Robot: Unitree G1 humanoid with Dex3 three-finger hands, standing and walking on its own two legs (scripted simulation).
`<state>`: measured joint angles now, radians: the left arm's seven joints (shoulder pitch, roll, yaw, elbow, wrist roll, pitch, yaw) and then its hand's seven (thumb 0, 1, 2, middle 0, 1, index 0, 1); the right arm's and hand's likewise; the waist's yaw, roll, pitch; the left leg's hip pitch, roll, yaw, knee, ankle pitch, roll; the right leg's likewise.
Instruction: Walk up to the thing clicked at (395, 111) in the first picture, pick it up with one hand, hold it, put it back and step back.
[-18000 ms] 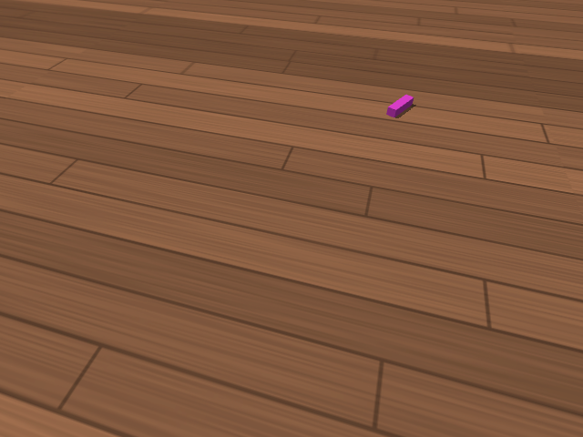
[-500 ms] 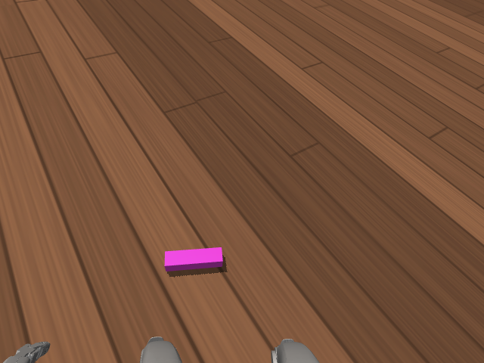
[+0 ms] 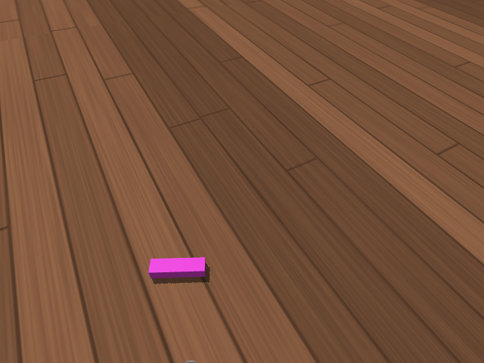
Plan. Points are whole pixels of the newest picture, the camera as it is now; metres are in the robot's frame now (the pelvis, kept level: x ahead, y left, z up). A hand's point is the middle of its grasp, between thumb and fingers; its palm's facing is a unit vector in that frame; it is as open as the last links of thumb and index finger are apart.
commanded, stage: walk up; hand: left
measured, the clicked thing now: (178, 267) +0.61 +0.25 -0.71
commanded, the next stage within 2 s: stand in 1.66 s
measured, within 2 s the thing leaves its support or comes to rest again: neither
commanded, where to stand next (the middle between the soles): +0.13 +0.06 m, yaw +1 degrees
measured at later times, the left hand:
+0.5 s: hand out of the picture +0.10 +0.27 -0.12, palm faces +0.01 -0.92 -0.38, open 7.3 cm
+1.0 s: hand out of the picture +0.10 +0.28 -0.12, palm faces -0.01 -0.93 -0.36, open 7.3 cm
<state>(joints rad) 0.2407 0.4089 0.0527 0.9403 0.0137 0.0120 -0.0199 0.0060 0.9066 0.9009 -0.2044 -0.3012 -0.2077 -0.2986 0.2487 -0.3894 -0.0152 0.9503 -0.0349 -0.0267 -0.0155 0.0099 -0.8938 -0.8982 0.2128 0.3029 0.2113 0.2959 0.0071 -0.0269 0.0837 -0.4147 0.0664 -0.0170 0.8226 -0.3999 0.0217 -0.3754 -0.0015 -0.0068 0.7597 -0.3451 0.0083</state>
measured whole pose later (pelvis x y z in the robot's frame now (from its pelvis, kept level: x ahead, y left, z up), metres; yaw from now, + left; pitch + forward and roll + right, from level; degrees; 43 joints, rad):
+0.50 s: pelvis +0.01 +0.01 +0.03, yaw +1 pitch -2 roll +0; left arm 0.10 0.38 0.00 1.07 0.01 -0.04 0.01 0.01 0.91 0.90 -0.20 -0.30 -0.21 -0.30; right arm 0.11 -0.37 -0.02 1.09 -0.02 0.01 0.03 0.01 -0.90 -0.90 0.21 0.30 0.20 0.29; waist 0.01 0.00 0.05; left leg -0.24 0.01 0.01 0.55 -0.28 -0.01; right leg -0.26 -0.05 -0.01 0.55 -0.25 0.03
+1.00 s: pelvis +0.03 +0.02 +0.04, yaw +1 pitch -2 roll +0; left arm 0.07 0.37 0.00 1.17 0.01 -0.03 0.01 0.01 0.91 0.90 -0.20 -0.30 -0.21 -0.30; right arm 0.04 -0.36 -0.04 1.14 -0.01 0.01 0.02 0.01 -0.90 -0.90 0.21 0.30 0.20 0.29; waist 0.01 -0.01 0.06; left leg -0.12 0.00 0.03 0.37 -0.22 0.01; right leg -0.14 -0.05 0.00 0.36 -0.18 0.05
